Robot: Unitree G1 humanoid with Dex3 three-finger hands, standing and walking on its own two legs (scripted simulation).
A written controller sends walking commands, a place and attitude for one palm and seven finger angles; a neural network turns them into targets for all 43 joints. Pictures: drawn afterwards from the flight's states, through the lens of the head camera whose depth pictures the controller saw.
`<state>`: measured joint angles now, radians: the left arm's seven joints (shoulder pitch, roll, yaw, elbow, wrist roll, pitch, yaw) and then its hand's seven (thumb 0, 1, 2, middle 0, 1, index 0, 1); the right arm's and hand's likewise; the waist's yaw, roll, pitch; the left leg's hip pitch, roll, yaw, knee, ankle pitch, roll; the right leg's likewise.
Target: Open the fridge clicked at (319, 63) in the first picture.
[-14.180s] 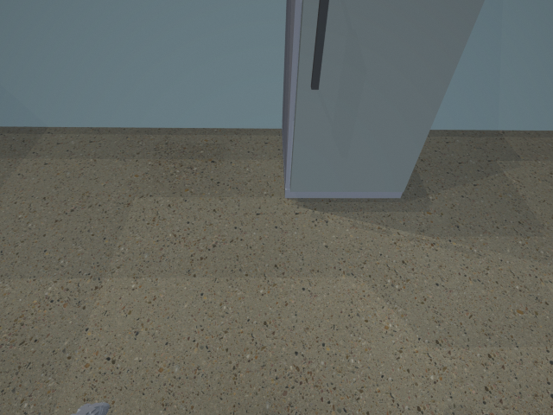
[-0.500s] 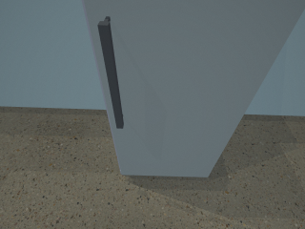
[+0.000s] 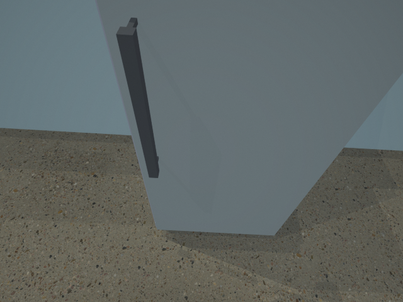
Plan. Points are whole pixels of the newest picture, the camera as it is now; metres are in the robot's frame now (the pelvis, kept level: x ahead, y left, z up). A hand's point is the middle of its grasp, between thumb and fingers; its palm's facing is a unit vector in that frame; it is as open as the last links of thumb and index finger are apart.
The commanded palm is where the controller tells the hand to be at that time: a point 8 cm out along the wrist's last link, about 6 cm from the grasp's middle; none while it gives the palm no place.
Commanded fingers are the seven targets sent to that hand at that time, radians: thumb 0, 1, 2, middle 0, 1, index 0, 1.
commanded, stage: come to a stop and stand still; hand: left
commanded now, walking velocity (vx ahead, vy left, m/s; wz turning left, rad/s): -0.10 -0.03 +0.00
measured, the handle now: (146, 116) +0.47 +0.17 +0.09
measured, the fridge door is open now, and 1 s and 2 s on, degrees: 0 0 0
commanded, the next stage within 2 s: look again from close up in 1.80 s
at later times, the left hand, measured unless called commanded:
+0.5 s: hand out of the picture -0.04 +0.16 -0.19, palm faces +0.08 -0.98 -0.16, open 7.3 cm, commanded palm none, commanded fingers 0.00 0.90 0.90 -0.20 -0.30 -0.20 -0.30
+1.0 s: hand out of the picture -0.06 +0.14 -0.18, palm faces +0.07 -0.99 -0.12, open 7.4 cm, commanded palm none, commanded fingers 0.00 0.90 0.90 -0.20 -0.30 -0.20 -0.30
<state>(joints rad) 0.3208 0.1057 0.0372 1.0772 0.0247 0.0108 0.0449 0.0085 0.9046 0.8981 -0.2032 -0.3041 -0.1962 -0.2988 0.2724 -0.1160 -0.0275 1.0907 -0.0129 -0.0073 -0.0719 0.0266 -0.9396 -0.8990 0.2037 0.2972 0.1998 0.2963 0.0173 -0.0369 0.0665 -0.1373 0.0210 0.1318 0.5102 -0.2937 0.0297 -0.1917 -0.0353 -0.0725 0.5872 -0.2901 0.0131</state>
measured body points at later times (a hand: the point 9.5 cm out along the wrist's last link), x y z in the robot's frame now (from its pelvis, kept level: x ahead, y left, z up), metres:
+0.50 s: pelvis -0.03 -0.01 -0.01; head -0.04 +0.00 +0.44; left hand -0.04 +0.21 -0.17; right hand -0.02 -0.24 -0.16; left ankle -0.04 +0.10 -0.74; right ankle -0.04 -0.11 -0.74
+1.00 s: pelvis -0.02 +0.00 +0.00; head -0.02 +0.01 +0.45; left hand -0.06 +0.19 -0.17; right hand -0.05 -0.19 -0.16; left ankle -0.04 +0.10 -0.74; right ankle -0.04 -0.11 -0.74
